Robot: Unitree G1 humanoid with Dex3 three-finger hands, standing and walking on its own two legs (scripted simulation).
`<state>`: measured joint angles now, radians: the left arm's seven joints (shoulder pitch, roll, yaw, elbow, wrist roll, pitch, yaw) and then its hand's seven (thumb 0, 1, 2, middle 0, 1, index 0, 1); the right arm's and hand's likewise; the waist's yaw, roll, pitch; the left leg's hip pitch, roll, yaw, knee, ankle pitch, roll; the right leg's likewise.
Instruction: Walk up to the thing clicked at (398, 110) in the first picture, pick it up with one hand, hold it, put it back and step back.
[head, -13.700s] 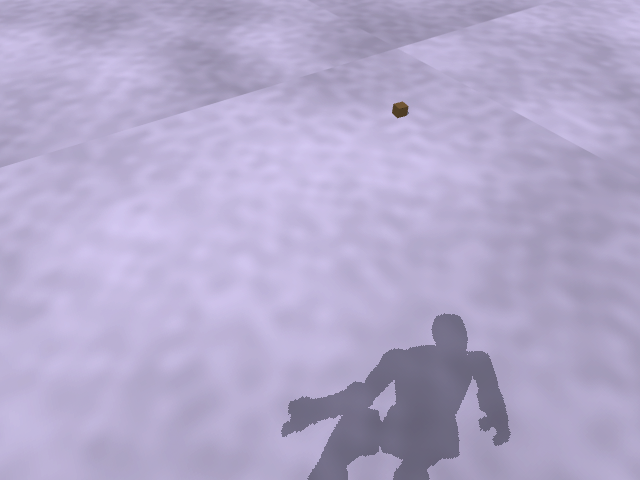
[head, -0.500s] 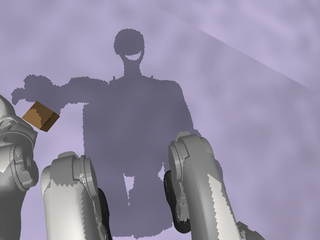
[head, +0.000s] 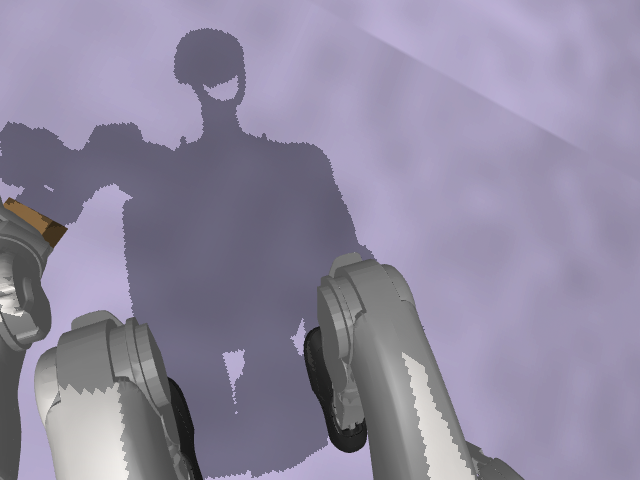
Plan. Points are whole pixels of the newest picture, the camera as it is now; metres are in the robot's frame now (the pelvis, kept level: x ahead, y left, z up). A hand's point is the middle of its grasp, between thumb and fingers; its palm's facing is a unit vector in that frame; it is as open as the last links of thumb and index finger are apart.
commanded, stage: approach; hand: left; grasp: from above
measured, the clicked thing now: (25, 232) +0.45 +0.31 -0.28
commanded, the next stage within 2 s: rest palm in 0.20 s
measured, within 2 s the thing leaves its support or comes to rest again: neither
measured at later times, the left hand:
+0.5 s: hand out of the picture +0.43 +0.33 -0.19, palm faces -0.29 -0.36 -0.89, open 14.3 cm
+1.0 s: hand (27, 218) +0.46 +0.29 -0.24, palm faces -0.24 -0.35 -0.91, open 14.2 cm
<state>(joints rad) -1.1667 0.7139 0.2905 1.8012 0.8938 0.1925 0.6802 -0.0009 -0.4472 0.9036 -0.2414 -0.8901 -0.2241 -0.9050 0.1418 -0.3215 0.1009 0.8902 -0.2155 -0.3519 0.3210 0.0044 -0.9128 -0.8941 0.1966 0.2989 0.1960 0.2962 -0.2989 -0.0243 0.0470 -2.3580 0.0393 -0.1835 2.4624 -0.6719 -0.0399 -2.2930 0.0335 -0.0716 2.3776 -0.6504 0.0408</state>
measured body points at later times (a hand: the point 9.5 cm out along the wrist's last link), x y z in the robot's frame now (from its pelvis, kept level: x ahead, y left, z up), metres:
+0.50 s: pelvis +0.00 +0.00 +0.00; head +0.27 +0.06 +0.36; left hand +0.44 +0.34 -0.14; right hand +0.00 -0.25 -0.08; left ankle +0.08 +0.14 -0.28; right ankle +0.11 -0.12 -0.28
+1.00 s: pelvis +0.00 +0.01 +0.00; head +0.30 +0.08 +0.33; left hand +0.47 +0.30 -0.19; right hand +0.00 -0.24 -0.06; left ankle +0.08 +0.14 -0.28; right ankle +0.11 -0.12 -0.28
